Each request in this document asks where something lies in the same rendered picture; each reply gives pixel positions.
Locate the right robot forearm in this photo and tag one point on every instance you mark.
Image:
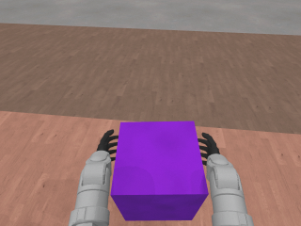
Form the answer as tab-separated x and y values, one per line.
227	195

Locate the robot right hand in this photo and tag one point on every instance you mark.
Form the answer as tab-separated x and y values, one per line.
210	149

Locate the carton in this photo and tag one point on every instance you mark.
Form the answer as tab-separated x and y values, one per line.
158	172

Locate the robot left hand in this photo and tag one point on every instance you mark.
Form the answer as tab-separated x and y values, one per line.
105	145

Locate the left robot forearm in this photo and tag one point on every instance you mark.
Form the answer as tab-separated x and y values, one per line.
91	206

